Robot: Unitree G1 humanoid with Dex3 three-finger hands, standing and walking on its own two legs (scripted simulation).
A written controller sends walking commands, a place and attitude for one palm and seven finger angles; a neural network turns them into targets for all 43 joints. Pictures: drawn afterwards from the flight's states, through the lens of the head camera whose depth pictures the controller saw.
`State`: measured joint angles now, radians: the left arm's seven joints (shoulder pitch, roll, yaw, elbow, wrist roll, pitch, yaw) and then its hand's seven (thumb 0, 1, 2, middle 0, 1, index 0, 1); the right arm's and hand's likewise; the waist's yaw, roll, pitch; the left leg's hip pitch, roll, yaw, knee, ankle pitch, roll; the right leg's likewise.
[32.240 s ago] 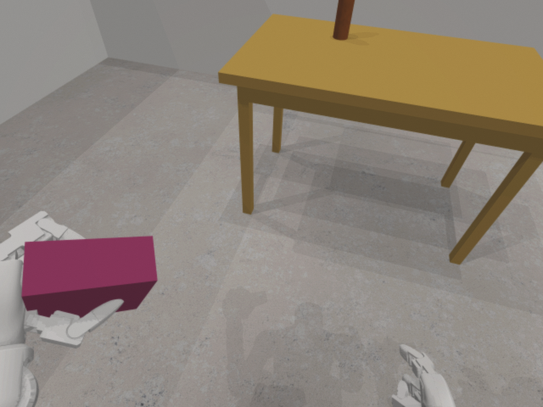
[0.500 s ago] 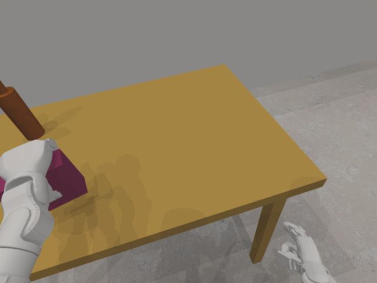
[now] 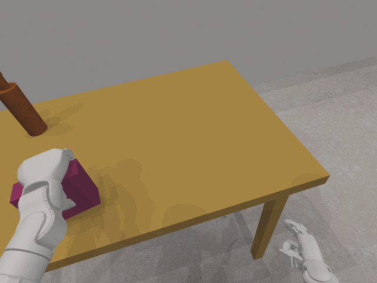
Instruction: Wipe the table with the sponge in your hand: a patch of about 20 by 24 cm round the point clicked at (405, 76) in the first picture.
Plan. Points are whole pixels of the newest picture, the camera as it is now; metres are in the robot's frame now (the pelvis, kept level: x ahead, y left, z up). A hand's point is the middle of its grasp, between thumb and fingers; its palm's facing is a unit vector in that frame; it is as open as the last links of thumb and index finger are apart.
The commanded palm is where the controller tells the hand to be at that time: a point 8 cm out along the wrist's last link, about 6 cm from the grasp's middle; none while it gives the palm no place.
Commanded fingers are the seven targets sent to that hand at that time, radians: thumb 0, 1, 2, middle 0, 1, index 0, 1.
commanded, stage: move the sponge above the wiping area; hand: left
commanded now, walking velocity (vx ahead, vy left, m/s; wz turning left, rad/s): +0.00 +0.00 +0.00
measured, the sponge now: (64, 199) +0.25 +0.33 +0.05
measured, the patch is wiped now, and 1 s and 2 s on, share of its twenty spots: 0.00 0.00 0.10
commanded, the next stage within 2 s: lower the sponge onto the table in 0.08 s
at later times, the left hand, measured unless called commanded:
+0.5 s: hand (74, 193) +0.26 +0.30 +0.07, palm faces -0.16 -0.14 -0.98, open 9.2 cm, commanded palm +0.25 +0.30 +0.17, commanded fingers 0.00 0.10 1.30 -1.20 -1.60 -1.20 -1.60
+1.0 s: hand (84, 193) +0.26 +0.28 +0.06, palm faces -0.10 -0.08 -0.99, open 9.2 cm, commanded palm +0.25 +0.30 +0.14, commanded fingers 0.00 0.10 1.30 -1.20 -1.60 -1.20 -1.60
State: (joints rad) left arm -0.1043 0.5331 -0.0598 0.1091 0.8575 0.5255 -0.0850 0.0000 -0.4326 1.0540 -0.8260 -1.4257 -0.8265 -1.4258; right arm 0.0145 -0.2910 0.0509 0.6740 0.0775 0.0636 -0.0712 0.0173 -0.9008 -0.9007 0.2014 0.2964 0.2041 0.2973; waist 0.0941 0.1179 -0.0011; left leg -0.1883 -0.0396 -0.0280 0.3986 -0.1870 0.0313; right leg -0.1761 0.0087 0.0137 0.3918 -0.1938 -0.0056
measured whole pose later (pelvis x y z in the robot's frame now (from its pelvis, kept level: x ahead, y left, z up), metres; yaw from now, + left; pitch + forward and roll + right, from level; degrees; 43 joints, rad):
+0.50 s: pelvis +0.00 +0.00 +0.00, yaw +0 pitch -1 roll +0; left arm -0.04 0.52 -0.08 0.05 0.87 0.41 -0.14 0.00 -0.44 1.05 -0.83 -1.43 -0.83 -1.43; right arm 0.03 -0.29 0.04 0.67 0.06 0.04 -0.08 0.02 -0.90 -0.90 0.20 0.30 0.20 0.30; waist 0.10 0.11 0.01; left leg -0.19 -0.04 -0.03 0.41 -0.20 0.03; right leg -0.18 0.01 0.01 0.41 -0.21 -0.01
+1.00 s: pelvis +0.01 +0.00 +0.00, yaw -1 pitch -1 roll +0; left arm 0.02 0.50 -0.08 0.02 0.94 0.22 -0.04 0.00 -0.44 1.05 -0.83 -1.42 -0.84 -1.42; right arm 0.06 -0.26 0.02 0.68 0.03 0.03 -0.09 0.02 -0.90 -0.90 0.20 0.30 0.20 0.30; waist 0.12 0.08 0.01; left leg -0.18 -0.04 -0.02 0.41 -0.21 0.03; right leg -0.17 0.01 0.02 0.40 -0.21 -0.01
